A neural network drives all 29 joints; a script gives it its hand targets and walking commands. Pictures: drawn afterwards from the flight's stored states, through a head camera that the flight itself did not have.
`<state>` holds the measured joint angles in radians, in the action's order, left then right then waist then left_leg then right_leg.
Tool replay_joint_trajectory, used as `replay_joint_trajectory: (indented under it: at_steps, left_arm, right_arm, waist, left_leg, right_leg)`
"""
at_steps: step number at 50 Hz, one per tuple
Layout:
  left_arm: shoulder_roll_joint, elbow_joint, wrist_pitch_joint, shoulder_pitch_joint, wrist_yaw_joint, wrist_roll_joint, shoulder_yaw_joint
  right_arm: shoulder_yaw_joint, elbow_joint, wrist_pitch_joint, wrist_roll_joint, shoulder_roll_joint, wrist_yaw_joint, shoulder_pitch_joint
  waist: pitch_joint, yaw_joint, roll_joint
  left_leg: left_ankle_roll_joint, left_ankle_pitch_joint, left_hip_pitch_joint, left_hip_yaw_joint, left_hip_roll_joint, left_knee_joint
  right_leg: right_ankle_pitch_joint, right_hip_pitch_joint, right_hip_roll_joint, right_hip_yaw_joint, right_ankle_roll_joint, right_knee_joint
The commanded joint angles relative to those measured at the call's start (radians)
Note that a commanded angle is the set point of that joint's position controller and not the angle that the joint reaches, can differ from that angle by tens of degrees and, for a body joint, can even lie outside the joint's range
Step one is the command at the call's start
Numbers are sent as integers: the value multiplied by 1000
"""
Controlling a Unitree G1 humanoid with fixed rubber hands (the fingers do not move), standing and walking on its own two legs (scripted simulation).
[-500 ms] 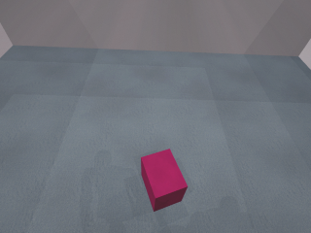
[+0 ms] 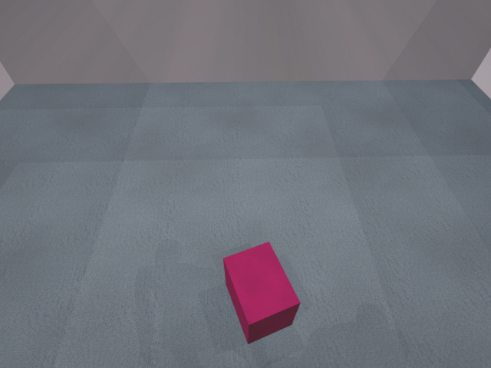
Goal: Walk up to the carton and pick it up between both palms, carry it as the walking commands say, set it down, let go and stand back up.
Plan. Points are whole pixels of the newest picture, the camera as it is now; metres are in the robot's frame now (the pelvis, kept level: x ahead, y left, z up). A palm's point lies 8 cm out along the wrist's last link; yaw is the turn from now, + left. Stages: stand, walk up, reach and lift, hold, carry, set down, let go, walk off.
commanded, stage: walk up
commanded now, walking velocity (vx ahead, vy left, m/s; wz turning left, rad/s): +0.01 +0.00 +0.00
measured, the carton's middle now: (258, 292) +0.49 -0.02 -0.66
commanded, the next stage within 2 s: none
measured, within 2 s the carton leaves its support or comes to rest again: neither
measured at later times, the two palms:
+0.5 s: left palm out of the picture +0.10 +0.18 -0.16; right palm out of the picture -0.06 -0.32 -0.12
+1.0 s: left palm out of the picture -0.02 +0.04 -0.17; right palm (420, 296) +0.29 -0.33 -0.13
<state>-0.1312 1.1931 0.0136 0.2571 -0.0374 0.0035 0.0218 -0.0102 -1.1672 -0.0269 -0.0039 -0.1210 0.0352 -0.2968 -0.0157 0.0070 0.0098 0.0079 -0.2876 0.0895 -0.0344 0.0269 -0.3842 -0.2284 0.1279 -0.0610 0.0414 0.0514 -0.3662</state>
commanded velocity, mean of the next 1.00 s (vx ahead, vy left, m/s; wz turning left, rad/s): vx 0.05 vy -0.17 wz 0.30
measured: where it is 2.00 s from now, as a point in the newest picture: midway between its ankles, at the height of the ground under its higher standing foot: outside the picture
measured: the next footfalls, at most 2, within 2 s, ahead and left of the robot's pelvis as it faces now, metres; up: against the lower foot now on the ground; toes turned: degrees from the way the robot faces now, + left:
right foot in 0.54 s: +0.17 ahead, -0.23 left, +0.00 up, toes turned +5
left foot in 0.90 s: +0.10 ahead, -0.06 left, +0.00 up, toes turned +24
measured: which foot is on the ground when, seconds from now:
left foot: down 0.00-0.54, up 0.56-0.88, down 0.90-1.00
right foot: down 0.00-0.22, up 0.24-0.52, down 0.54-0.92, up 0.94-1.00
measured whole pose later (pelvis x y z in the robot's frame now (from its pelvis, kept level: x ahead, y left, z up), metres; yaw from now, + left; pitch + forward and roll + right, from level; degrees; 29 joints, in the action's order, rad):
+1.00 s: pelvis +0.10 -0.16 -0.01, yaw +20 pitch +1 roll -1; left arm -0.17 1.10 -0.04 0.32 -0.03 0.02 0.04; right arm -0.03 -0.97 0.00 -0.02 -0.14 0.03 -0.09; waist -0.04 -0.04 0.05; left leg -0.06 -0.31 0.27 -0.08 -0.01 -0.56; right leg -0.46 0.36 -0.03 0.13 0.02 -0.79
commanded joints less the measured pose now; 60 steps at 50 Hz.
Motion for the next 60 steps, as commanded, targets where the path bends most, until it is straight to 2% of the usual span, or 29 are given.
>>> replay_joint_trajectory:
  at_steps: [1,9,10,11,12,14,18,23,25,26,27,28,31,33,37,42,44,45,46,47,48,51,54,55,56,57,58,59,60]
  left_arm:
    - [-87,-1,8,74,-6,-2,10]
    - [-82,11,4,76,-9,-1,5]
    - [-112,-24,-2,52,-11,14,16]
    - [-173,-96,-31,-53,15,20,50]
    - [-155,-122,-51,-121,29,26,56]
    - [-124,-141,-42,-122,27,32,43]
    - [-83,-210,-23,-114,40,25,21]
    - [-116,-250,-33,-106,53,16,40]
    - [-150,-227,-31,11,48,21,53]
    - [-192,-210,-24,98,40,23,64]
    - [-271,-198,-15,182,29,24,85]
    - [-315,-191,-20,208,23,15,89]
    - [-235,-211,-22,39,12,26,59]
    - [-176,-215,-14,-18,1,27,37]
    - [-152,-170,1,27,-10,35,43]
    - [-175,-147,-10,22,-4,39,41]
    - [-166,-155,-17,19,2,29,33]
    - [-98,-167,-16,63,8,19,13]
    - [-70,-175,-26,79,12,17,6]
    - [-91,-157,-40,93,14,10,24]
    - [-113,-175,-41,46,9,12,34]
    - [-144,-178,-38,74,-3,28,32]
    - [-140,-138,-34,155,-24,36,21]
    - [-136,-128,-28,169,-28,35,14]
    - [-162,-120,-25,181,-33,32,16]
    - [-229,-124,-24,200,-39,30,34]
    - [-301,-151,-29,212,-42,24,48]
    - [-335,-166,-32,190,-45,20,55]
    - [-302,-181,-39,119,-46,20,48]
  right_arm:
    - [-14,15,-13,0,-105,9,-72]
    - [-15,0,-7,0,-105,15,-85]
    - [-52,0,8,0,-140,25,-97]
    - [-90,-23,30,-39,-254,41,-280]
    - [-118,-43,37,-30,-300,50,-349]
    - [-120,5,31,-30,-285,60,-233]
    - [-94,26,22,-32,-215,56,-178]
    - [-101,63,19,-37,-244,42,-121]
    - [-104,100,20,-36,-258,33,-62]
    - [-84,122,19,-31,-223,25,-62]
    - [-60,159,20,-29,-162,16,-79]
    - [-57,170,24,-27,-122,17,-107]
    - [-88,157,43,-27,-151,4,-111]
    - [-79,142,60,-31,-141,-7,-100]
    - [-63,158,61,-25,-96,-14,-46]
    - [-52,173,51,-14,-96,-10,-21]
    - [-58,165,36,-24,-133,-4,-56]
    - [-69,167,26,-27,-211,3,-51]
    - [-82,187,30,-25,-275,6,-29]
    - [-76,194,35,-20,-260,10,10]
    - [-65,203,33,-21,-221,9,69]
    - [-60,232,42,-24,-212,19,206]
    - [-92,215,64,-30,-221,11,191]
    - [-91,214,67,-31,-215,9,175]
    - [-92,219,69,-31,-213,5,167]
    - [-83,235,71,-27,-192,3,175]
    - [-77,253,82,-26,-177,0,171]
    - [-88,255,107,-27,-183,-3,119]
    - [-92,270,118,-27,-179,-11,134]
  waist:
    - [-10,-7,-4]
    - [-40,-3,-14]
    - [-14,19,3]
    - [-84,85,66]
    - [-125,105,-19]
    - [-146,83,-64]
    - [-69,77,-283]
    - [-26,21,-319]
    - [4,-53,-250]
    - [52,-89,-121]
    - [127,-112,189]
    - [167,-105,354]
    - [73,-25,196]
    - [8,6,158]
    - [11,-1,169]
    - [47,20,144]
    - [68,61,32]
    - [81,52,-207]
    - [28,41,-341]
    - [24,20,-238]
    - [-3,37,-239]
    - [-9,-1,-249]
    - [50,-21,-176]
    - [61,-40,-108]
    - [92,-52,-18]
    - [117,-78,151]
    - [107,-99,329]
    - [100,-63,237]
    - [52,-43,170]
  left_leg:
    - [-18,338,57,45,87,58]
    - [-18,364,47,38,86,58]
    - [-29,371,41,71,111,28]
    - [-167,182,-67,427,335,116]
    - [-225,86,-52,613,456,182]
    - [-225,145,4,526,425,164]
    - [-139,232,10,332,296,107]
    - [-99,393,222,262,236,53]
    - [-60,324,359,203,180,-43]
    - [-24,172,429,157,112,-148]
    - [4,-171,523,57,3,-378]
    - [21,-373,558,36,-24,-636]
    - [10,-262,501,106,26,-875]
    - [12,-174,472,73,35,-933]
    - [21,-182,424,32,36,-665]
    - [-7,-80,173,-17,-8,-252]
    - [-37,97,-2,-3,33,-34]
    - [-86,237,-72,223,232,54]
    - [-171,413,-40,426,400,101]
    - [-215,452,13,398,418,91]
    - [-237,438,78,332,369,76]
    - [-184,848,146,134,229,-68]
    - [-124,737,76,43,126,-152]
    - [-97,659,78,27,103,-188]
    - [-64,500,135,6,62,-242]
    - [-17,239,266,-16,-12,-382]
    - [29,-305,410,-3,-72,-646]
    - [39,-371,417,105,-30,-823]
    - [46,-323,425,135,-21,-905]
  right_leg:
    - [315,-49,-66,-29,-42,14]
    - [329,-36,-68,-21,-40,15]
    - [200,74,-69,55,-22,-78]
    - [-212,404,61,186,48,-365]
    - [-272,554,28,20,40,-575]
    - [-206,612,-19,-54,30,-677]
    - [-128,530,-41,-61,21,-530]
    - [-103,202,9,14,14,-272]
    - [6,-20,10,43,-3,-107]
    - [69,-143,-40,32,-23,-48]
    - [135,-225,-250,-137,-54,44]
    - [166,-196,-381,-263,-99,87]
    - [-30,45,-312,-152,-159,107]
    - [13,137,-266,-75,-179,109]
    - [347,79,-262,-43,-208,57]
    - [446,97,-261,-65,-187,6]
    - [253,178,-209,-13,-124,-91]
    - [37,287,-91,71,-57,-233]
    - [-267,395,-16,70,-7,-369]
    - [-304,391,-32,-14,1,-505]
    - [-299,365,-29,-35,-8,-557]
    - [-304,295,7,-28,-21,-538]
    - [-118,182,-5,49,-22,-242]
    - [28,129,-9,76,-26,-143]
    - [345,25,-63,59,-44,-117]
    - [632,-56,-223,-110,-118,-122]
    - [856,-60,-455,-362,-247,-11]
    - [786,11,-508,-396,-287,23]
    - [631,90,-480,-328,-292,30]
